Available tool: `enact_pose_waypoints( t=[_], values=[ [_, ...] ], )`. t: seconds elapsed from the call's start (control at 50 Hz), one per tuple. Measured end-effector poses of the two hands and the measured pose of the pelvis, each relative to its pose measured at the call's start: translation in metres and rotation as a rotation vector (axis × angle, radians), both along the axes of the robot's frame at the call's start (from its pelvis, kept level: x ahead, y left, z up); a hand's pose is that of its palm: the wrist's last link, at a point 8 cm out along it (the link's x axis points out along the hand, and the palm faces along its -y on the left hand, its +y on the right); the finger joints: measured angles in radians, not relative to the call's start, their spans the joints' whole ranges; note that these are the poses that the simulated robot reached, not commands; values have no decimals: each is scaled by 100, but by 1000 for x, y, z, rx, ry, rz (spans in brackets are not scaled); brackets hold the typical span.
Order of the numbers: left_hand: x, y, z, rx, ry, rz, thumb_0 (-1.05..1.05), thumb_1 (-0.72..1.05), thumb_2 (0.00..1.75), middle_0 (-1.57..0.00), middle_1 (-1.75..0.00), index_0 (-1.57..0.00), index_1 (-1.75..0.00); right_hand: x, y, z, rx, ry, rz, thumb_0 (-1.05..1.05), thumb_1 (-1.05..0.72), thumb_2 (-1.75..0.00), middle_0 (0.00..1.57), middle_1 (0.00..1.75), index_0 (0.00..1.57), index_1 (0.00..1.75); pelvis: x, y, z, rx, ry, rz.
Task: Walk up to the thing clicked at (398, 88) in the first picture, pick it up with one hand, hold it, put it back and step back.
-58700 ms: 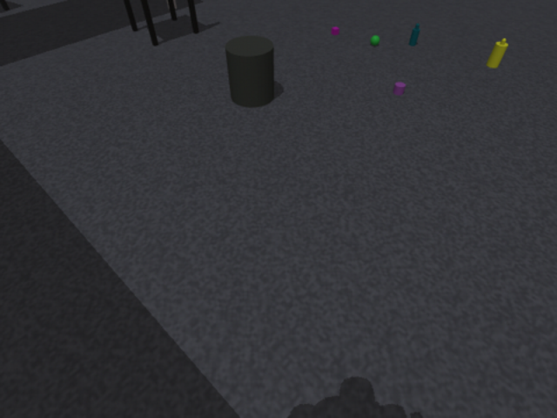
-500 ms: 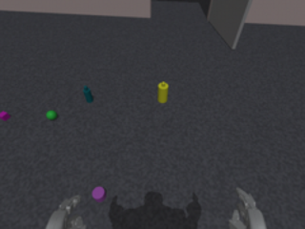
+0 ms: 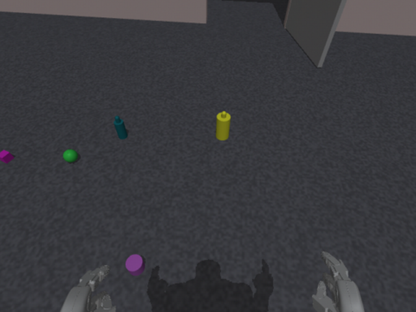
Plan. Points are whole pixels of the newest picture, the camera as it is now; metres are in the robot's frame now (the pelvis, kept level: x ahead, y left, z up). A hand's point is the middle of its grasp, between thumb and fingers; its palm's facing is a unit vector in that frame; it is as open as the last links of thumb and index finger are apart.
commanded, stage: home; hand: left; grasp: from above
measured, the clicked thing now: (135, 265) +0.46 +0.31 -0.68
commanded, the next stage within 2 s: stand in 0.76 s
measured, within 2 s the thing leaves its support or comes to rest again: neither
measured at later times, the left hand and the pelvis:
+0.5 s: hand out of the picture +0.16 +0.18 -0.05, palm faces +0.03 -0.98 -0.21, open 7.4 cm; pelvis -0.01 +0.00 +0.00, yaw +0 degrees
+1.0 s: hand out of the picture +0.15 +0.21 -0.09, palm faces -0.01 -0.94 -0.33, open 7.4 cm; pelvis -0.02 +0.00 +0.01, yaw +0 degrees
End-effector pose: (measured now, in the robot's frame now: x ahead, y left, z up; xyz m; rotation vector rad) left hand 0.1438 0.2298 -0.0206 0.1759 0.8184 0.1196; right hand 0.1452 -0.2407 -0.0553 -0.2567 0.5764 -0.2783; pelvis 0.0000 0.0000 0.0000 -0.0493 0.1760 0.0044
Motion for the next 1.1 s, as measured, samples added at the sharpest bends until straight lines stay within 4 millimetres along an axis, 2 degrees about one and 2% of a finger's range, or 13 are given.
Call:
enact_pose_waypoints(
  t=[0.2,0.86,0.96,1.1],
  values=[
    [2,1,0,2,-7,-3,1,90,90,-20,-30,-21,-30,-2,0,-1,2,7,-5,1,-90,-90,20,30,20,30,0,0,0,0,-3,-1],
    [-8,-3,0,5,-1,-3,1,90,90,-20,-30,-21,-30,-11,-4,-2,6,3,-7,1,-90,-90,20,30,20,30,-9,-3,-2,2,-3,0],
    [-3,14,-24,112,-13,-46,1,90,90,-20,-30,-21,-30,-19,-12,-23,-40,285,145,1,-90,-90,20,30,20,30,-16,-4,9,35,-101,-3],
    [-35,43,-45,148,142,2,1,90,90,-20,-30,-21,-30,-46,-33,-22,8,447,74,1,-90,-90,20,30,21,30,-13,-1,23,54,-159,-9]
  ],
)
